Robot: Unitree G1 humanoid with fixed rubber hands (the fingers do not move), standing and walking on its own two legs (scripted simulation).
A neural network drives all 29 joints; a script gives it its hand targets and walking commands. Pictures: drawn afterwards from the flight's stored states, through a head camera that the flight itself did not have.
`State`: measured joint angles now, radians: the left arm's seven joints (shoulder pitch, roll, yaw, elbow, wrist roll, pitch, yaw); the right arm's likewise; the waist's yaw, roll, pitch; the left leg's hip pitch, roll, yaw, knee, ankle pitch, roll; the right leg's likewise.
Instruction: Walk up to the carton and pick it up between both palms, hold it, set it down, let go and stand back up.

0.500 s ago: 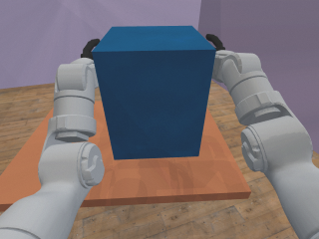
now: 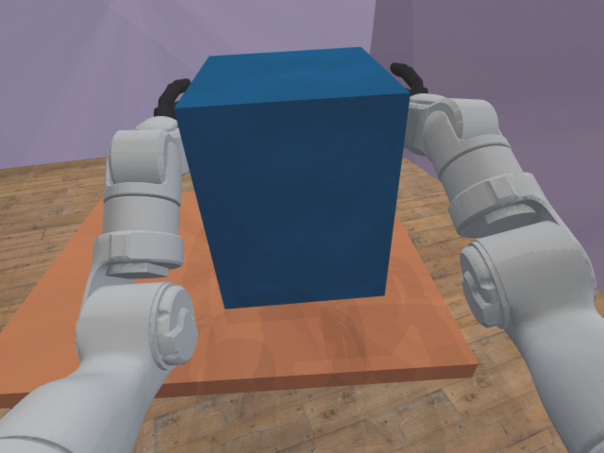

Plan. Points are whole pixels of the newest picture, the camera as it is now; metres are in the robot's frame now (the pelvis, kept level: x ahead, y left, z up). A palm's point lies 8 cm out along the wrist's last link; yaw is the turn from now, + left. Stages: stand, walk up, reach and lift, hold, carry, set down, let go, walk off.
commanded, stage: hold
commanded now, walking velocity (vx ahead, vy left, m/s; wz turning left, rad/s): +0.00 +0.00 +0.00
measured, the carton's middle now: (295, 173) +0.36 +0.00 +0.26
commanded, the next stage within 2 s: set down in 1.98 s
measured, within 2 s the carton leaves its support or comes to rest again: neither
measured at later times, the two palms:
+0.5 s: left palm (164, 129) +0.37 +0.15 +0.32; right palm (409, 116) +0.37 -0.14 +0.34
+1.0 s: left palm (169, 132) +0.37 +0.15 +0.32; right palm (413, 117) +0.37 -0.15 +0.34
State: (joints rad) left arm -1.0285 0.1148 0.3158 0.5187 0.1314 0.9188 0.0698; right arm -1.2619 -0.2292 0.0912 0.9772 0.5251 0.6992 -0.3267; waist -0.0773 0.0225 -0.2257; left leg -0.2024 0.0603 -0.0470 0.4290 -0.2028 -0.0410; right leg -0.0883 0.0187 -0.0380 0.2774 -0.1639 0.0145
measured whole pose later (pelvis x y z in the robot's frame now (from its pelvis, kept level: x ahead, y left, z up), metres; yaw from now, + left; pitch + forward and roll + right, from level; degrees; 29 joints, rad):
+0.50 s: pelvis -0.01 +0.00 +0.00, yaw +1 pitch -1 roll -2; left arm -1.09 0.14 0.34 0.61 0.13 0.89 0.05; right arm -1.28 -0.21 0.06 1.00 0.49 0.70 -0.33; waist -0.07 0.02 -0.23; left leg -0.21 0.06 -0.06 0.41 -0.18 -0.04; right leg -0.10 0.02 -0.05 0.27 -0.15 0.01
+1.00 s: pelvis +0.00 +0.00 +0.00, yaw +0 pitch -2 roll -2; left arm -1.04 0.12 0.32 0.54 0.13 0.90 0.07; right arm -1.26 -0.22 0.07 0.97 0.51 0.69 -0.32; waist -0.08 0.02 -0.23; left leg -0.20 0.06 -0.06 0.42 -0.19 -0.05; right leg -0.08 0.02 -0.04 0.28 -0.16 0.01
